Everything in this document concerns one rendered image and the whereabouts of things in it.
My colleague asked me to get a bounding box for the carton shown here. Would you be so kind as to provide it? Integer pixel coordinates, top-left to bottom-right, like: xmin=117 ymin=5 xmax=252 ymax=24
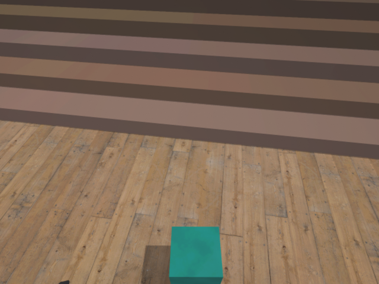
xmin=169 ymin=227 xmax=223 ymax=284

